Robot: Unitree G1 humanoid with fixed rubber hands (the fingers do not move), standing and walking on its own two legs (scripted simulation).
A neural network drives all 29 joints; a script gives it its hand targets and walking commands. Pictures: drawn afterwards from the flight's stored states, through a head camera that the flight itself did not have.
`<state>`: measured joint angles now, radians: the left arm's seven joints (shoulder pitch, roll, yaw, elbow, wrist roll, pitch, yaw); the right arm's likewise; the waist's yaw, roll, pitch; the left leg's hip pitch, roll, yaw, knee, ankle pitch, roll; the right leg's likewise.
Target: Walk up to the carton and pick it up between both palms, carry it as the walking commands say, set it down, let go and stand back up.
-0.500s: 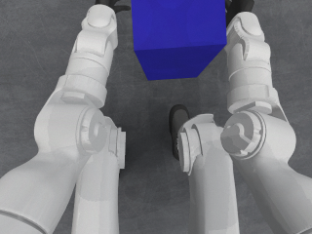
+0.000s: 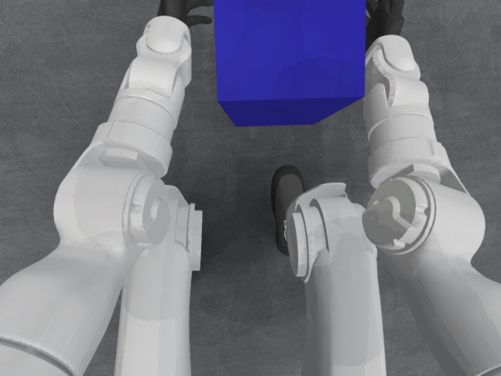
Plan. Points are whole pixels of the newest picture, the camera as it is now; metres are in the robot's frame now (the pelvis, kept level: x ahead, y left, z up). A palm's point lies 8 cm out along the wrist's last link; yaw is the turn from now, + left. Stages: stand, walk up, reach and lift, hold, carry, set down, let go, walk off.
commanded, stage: set down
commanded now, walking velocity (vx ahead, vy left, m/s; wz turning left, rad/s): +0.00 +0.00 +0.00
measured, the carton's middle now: (279, 53) +0.50 -0.08 -0.23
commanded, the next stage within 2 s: let go in 1.60 s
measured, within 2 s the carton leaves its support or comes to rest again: rests again in 0.24 s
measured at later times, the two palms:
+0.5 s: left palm (153, 15) +0.53 +0.09 -0.18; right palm (410, 49) +0.49 -0.24 -0.16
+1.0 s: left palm out of the picture +0.55 +0.10 -0.03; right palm (476, 6) +0.50 -0.21 -0.03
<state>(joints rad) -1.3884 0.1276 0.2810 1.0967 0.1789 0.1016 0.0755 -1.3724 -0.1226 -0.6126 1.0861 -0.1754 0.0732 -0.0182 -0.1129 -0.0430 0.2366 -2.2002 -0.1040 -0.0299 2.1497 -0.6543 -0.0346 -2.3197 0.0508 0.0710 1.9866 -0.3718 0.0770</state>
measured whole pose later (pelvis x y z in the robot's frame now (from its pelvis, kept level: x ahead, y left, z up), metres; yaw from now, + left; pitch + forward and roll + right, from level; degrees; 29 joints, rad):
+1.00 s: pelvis -0.01 -0.01 +0.10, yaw +1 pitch +26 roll +3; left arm -1.34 0.32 0.12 0.78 -0.07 0.28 0.11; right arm -1.25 -0.20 -0.19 0.62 0.18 0.30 -0.27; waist -0.10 -0.01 0.52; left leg -1.67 -0.09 -0.03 1.85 -0.63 -0.05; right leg -1.81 0.04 0.08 1.75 -0.39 0.03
